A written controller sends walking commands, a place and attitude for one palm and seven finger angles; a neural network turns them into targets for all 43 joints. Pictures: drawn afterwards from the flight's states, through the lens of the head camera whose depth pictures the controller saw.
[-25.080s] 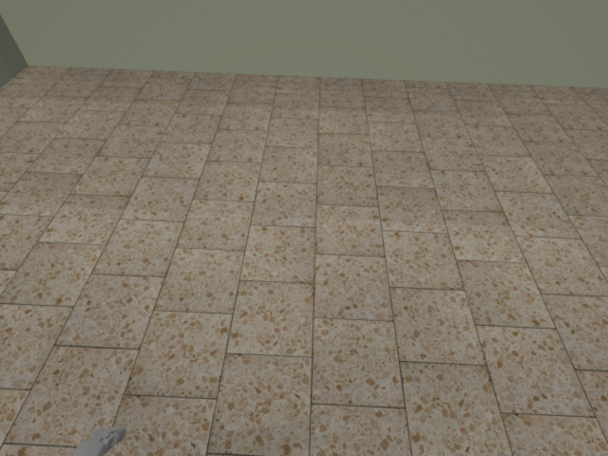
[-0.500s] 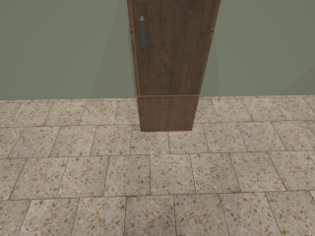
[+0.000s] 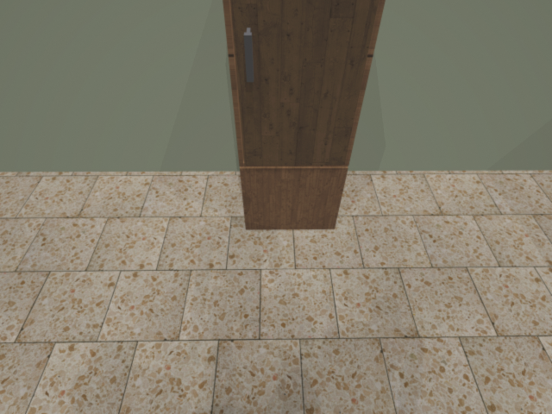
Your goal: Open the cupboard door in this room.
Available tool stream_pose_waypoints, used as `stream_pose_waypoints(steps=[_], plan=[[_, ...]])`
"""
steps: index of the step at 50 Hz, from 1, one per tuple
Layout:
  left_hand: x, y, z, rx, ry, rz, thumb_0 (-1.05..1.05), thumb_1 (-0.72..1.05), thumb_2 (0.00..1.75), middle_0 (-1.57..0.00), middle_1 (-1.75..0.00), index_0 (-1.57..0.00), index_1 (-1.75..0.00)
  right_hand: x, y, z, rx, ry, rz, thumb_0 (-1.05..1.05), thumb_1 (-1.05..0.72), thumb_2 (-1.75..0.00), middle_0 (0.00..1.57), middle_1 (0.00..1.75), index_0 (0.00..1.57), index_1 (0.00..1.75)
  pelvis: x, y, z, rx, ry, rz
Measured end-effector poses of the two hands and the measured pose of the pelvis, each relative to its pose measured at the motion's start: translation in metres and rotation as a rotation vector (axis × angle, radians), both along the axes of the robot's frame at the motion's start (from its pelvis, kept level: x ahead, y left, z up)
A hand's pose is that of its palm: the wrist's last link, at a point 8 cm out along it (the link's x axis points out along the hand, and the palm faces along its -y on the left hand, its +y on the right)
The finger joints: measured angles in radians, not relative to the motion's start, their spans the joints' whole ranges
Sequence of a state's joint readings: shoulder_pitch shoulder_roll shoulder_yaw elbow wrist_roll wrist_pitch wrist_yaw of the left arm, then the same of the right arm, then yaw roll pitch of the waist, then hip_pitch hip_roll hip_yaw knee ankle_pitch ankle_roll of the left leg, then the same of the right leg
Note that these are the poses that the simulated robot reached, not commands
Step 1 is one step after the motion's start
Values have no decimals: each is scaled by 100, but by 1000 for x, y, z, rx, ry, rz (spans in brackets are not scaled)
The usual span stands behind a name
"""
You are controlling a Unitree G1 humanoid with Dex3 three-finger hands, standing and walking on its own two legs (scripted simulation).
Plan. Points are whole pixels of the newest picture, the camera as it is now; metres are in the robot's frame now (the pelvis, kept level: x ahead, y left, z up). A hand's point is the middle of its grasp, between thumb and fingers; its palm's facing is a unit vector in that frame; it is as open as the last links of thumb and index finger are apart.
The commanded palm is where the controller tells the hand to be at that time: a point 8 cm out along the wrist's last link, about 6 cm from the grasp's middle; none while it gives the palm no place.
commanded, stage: stand and wait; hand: left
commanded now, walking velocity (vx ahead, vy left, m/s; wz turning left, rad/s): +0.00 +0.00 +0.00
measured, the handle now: (249, 55) +0.97 +0.14 +0.07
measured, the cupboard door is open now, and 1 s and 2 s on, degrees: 0 0 0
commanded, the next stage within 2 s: look at it before walking up in 0.28 s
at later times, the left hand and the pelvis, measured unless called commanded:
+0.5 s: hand out of the picture -0.03 +0.17 -0.17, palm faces +0.03 -0.98 -0.19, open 7.4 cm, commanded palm none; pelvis -0.01 +0.00 +0.00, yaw +0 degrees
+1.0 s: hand out of the picture +0.01 +0.22 -0.17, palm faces +0.00 -0.97 -0.24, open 7.4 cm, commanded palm none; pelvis -0.01 +0.02 +0.00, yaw +0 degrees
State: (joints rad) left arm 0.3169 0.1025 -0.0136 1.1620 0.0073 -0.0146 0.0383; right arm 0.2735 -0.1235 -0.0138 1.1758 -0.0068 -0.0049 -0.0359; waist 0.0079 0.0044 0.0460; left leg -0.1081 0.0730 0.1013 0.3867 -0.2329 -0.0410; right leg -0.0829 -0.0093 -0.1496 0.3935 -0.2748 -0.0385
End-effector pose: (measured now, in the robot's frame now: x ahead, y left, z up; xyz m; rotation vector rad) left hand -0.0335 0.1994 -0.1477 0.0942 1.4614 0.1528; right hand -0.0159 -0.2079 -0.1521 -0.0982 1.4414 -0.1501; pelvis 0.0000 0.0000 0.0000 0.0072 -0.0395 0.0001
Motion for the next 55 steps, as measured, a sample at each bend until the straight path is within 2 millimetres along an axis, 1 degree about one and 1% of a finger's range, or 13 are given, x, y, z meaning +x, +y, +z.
stream_pose_waypoints(steps=[6,12,21,28,39,51,55], plan=[[-11,-2,0,-5,17,2,0,91,89,-20,-30,-20,-30,-3,-3,1,-5,-2,2,1,-91,-90,20,29,20,30,-5,-1,0,-2,2,0],[-14,3,1,6,18,0,0,91,90,-20,-30,-20,-30,-9,0,1,2,4,0,1,-91,-90,20,29,20,30,-8,-1,0,-3,4,0],[-5,15,3,27,-2,-14,0,91,90,-20,-30,-20,-30,-15,6,0,14,14,-7,0,-91,-90,20,29,20,30,-9,3,0,-3,8,-3],[7,24,3,35,-32,-26,0,91,90,-20,-30,-20,-30,-14,6,1,3,6,-11,0,-91,-89,20,29,20,30,-9,6,1,-3,8,-5],[24,40,3,46,-68,-44,0,91,90,-20,-30,-20,-30,2,-5,7,-43,-31,4,1,-91,-89,20,29,20,30,-8,13,1,-5,8,-6],[44,71,10,93,-106,-66,0,91,89,-20,-30,-20,-30,32,-20,15,-93,-98,37,1,-91,-89,20,29,20,30,-7,20,3,-6,8,-6],[49,75,9,101,-107,-66,0,91,90,-20,-30,-20,-30,40,-18,15,-94,-115,41,1,-91,-90,20,29,20,30,-2,22,1,-4,11,-9]])
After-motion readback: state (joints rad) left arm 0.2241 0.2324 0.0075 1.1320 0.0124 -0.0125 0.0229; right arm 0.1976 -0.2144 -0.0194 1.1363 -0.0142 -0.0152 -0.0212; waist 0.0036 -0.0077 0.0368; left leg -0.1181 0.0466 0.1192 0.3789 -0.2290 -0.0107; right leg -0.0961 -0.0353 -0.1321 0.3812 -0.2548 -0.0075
